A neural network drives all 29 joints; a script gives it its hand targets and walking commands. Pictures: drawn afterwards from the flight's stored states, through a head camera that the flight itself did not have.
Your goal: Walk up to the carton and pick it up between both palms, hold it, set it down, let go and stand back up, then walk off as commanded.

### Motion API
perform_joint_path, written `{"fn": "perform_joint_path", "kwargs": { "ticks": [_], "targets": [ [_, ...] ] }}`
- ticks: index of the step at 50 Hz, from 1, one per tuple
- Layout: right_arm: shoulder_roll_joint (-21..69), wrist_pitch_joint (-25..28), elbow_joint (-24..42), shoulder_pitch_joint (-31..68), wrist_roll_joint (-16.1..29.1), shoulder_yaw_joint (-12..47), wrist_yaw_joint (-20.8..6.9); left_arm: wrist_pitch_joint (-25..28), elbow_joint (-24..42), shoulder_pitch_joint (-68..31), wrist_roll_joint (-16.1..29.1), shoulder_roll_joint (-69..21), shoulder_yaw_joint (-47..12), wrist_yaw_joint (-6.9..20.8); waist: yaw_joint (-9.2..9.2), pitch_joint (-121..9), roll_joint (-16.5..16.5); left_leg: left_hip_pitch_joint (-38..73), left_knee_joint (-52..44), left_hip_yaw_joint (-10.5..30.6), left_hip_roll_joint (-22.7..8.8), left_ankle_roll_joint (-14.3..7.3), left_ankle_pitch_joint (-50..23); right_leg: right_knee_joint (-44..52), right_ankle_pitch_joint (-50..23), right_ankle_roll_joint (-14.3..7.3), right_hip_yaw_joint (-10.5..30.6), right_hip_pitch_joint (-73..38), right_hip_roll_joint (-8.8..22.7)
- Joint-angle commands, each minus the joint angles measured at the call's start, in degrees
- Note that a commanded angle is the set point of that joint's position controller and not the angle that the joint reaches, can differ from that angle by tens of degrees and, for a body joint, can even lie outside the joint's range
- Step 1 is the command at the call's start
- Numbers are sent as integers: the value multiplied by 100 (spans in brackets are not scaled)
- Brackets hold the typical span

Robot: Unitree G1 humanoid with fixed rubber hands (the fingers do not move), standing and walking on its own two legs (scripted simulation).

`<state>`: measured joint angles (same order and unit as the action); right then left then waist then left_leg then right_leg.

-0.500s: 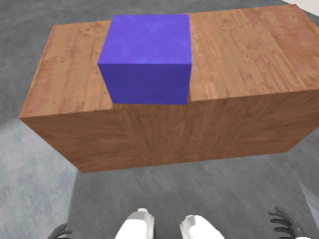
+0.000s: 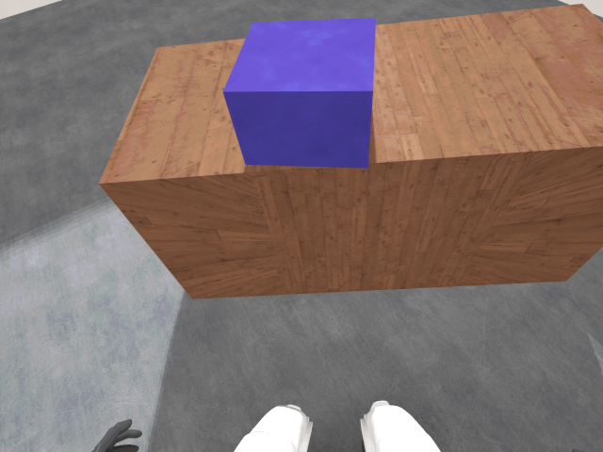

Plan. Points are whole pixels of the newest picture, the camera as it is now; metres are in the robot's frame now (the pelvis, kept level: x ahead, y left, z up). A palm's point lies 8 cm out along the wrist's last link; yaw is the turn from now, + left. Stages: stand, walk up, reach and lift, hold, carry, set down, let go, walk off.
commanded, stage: walk off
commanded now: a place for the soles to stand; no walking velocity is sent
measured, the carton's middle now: (308, 93) +0.80 +0.02 -0.01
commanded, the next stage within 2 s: stand in 1.48 s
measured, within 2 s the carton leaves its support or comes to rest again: neither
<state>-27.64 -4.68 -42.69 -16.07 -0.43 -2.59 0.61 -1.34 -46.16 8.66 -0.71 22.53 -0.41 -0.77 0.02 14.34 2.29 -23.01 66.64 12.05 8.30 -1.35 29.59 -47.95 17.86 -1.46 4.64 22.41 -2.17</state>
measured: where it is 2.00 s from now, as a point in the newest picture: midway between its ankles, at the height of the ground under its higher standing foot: outside the picture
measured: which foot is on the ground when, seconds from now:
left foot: up 0.00-0.08, down 0.10-0.56, up 0.58-0.88, down 0.90-1.00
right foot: down 0.00-0.12, up 0.14-0.50, down 0.52-0.92, up 0.94-1.00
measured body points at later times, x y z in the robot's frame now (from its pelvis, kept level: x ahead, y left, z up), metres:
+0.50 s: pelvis -0.12 +0.04 -0.02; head -0.04 +0.04 +0.42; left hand +0.00 +0.34 -0.14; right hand +0.00 -0.28 -0.13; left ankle +0.01 +0.15 -0.70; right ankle -0.13 -0.10 -0.68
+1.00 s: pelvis -0.24 +0.06 -0.01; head -0.19 +0.07 +0.43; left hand -0.12 +0.37 -0.13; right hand -0.15 -0.27 -0.11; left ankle -0.20 +0.18 -0.70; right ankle -0.17 -0.09 -0.67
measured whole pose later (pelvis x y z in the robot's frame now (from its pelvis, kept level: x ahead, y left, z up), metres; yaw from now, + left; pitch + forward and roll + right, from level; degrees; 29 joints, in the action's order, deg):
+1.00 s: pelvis -0.24 +0.06 -0.01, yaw -1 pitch -9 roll -1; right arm -23.7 -1.9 -42.8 -13.3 -0.5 -2.6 0.7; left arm -3.6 -46.0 8.5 -0.5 23.2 0.4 -0.8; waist -0.1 15.3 -0.7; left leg -18.7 55.1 7.6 4.1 0.0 27.3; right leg -63.1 27.0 0.1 8.4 25.7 -4.6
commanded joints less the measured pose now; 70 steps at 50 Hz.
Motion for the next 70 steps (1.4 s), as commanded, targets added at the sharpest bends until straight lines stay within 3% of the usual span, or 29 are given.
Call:
{"fn": "perform_joint_path", "kwargs": {
  "ticks": [1,3,4,5,6,7,11,18,22,25,26,27,28,29,30,36,43,44,45,47,50,53,57,60,61,63,64,66,70],
  "targets": [
    [-964,205,-193,-480,-21,-535,-35,37,929,-588,-121,1575,914,-77,111,-842,-1303,211,-1365,-543,-638,-51,154,2366,310,-1072,1937,262,1639],
    [-907,272,-363,-1152,-61,-569,-39,-9,929,-903,-110,1498,862,-80,513,-1012,-1336,1250,-2840,-488,-875,-234,-363,1441,-290,-644,1309,882,1277],
    [-996,281,-386,-1106,-128,-584,-39,-47,833,-662,-68,1237,802,-109,494,-935,-570,1481,-3286,132,-980,-379,-144,379,416,-422,1198,1434,714],
    [-1255,308,-196,-669,-209,-553,-16,-73,797,-358,13,896,737,-140,313,-710,841,693,-4156,1697,-1762,-648,79,-1315,1556,-151,532,1706,-371],
    [-1367,336,67,54,-200,-498,-5,-78,795,-269,76,996,760,-196,-18,-513,458,-354,-4751,2978,-2363,-817,-367,-2341,1720,-17,771,1488,-646],
    [-1639,325,158,422,-160,-553,24,-61,895,-460,48,1282,835,-202,138,-265,557,-1178,-5369,3402,-2542,-770,686,-2723,1545,56,1057,1008,-716],
    [-1109,355,181,1036,-174,-496,101,-58,351,292,103,1398,872,-147,-87,-201,729,-347,-4770,2045,-1967,-404,449,-2979,900,145,997,1218,-583],
    [-1073,390,195,342,-83,-599,108,-40,419,247,58,1336,823,-143,171,-1513,701,1469,-3795,2035,-2233,-1003,-2651,-2165,1675,142,664,1127,-361],
    [-1154,325,216,583,-75,-612,113,1,375,430,59,1346,800,-100,137,-2104,969,1616,-3656,1986,-2411,-1237,-2925,-1116,1881,40,190,643,-43],
    [-1146,248,240,994,-79,-607,107,62,177,946,-31,1243,816,-17,-282,-2342,908,589,-3151,1244,-1941,-764,-2438,1197,1074,-188,-122,-931,170],
    [-1064,222,128,928,-61,-590,111,78,183,1141,-99,1248,829,-2,-371,-2330,385,-112,-2470,778,-1515,-434,-1799,1819,1052,-367,724,-1372,381],
    [-685,217,103,960,10,-550,147,89,212,976,-147,1520,866,-12,-361,-2023,-1342,-1144,-808,-79,-209,-8,-126,2457,253,-934,2627,-1351,1450],
    [-816,247,235,1428,10,-565,219,68,429,375,-102,1913,912,-9,-407,-1562,-1566,-1206,291,-38,206,89,990,2657,-780,-1450,3946,-205,2243],
    [-871,241,124,1342,-1,-576,226,140,553,90,-138,1868,856,-52,-250,-1241,-1145,-936,864,416,178,-16,837,2610,-767,-1378,3991,348,2172],
    [-865,245,77,1062,-1,-569,203,192,656,-160,-113,1790,846,-111,-123,-1052,-726,-1026,1034,549,150,-31,380,2500,-461,-1152,3591,414,1956],
    [-947,236,71,437,30,-525,102,147,899,-311,-118,1554,886,-97,-90,-892,-1011,-1269,1143,47,-45,115,99,2116,31,-1242,2750,-160,1581],
    [-844,408,-279,-179,43,-495,42,-49,783,-511,-30,1455,782,-30,180,-1051,-1485,820,-2832,-909,-616,-58,-150,1300,-1251,-680,1414,369,1133],
    [-942,436,-335,-453,-32,-512,42,-87,709,-297,18,1326,772,-51,199,-1268,-812,1126,-3573,31,-886,-219,-185,375,-862,-469,1112,604,789],
    [-1363,481,-241,-28,-83,-557,81,-76,634,-263,128,938,717,-85,22,-1043,634,914,-4129,2121,-2063,-590,-1639,-1320,1019,-75,614,1393,-360],
    [-1742,481,6,324,-50,-598,113,-64,839,-683,113,1414,859,-191,139,-531,196,-820,-4674,3595,-2855,-1301,-1328,-2740,1804,37,928,943,-414],
    [-1256,521,65,911,-71,-520,161,-92,477,-79,143,1351,863,-128,-99,-346,470,-184,-4294,2223,-2223,-758,-1754,-2992,1167,84,861,1194,-400],
    [-1104,542,202,547,-73,-529,150,-57,469,26,110,1402,856,-113,33,-893,544,628,-3871,2069,-2236,-1020,-2643,-3073,1427,148,685,1139,-324],
    [-1127,553,84,172,-81,-573,115,63,381,82,39,1388,812,-58,188,-1698,857,1555,-3687,2044,-2191,-1029,-1879,-1174,1963,117,164,972,108],
    [-1182,460,79,764,-81,-566,79,164,154,508,-38,1264,785,10,-120,-2050,764,553,-3280,1192,-1802,-837,-1271,1084,1170,-51,-407,-709,197],
    [-1100,451,-2,658,-88,-521,83,186,142,636,-74,1204,785,13,-197,-2143,641,-71,-3023,1017,-1632,-594,-1121,1364,776,-146,-82,-1303,193],
    [-796,488,97,1069,13,-452,155,212,238,568,-102,1900,896,24,-468,-1782,-1640,-1426,-1066,-290,-147,-76,357,2638,1684,-1105,2989,-1027,1710],
    [-917,505,57,1050,-19,-514,174,226,375,45,-143,2029,884,24,-230,-1438,-1576,-999,-61,-23,-129,-45,1066,2757,972,-1511,4100,-102,2272],
    [-920,498,-166,776,-2,-510,154,355,479,-219,-118,1760,795,-52,-37,-913,-928,-914,264,266,-275,-54,296,2573,1014,-1214,3288,313,1874],
    [-868,518,-245,268,-12,-480,52,331,579,-423,-140,1612,806,-6,34,-1067,-1422,-456,-26,-309,-418,-23,55,2355,1132,-1199,2628,380,1550]
  ]
}}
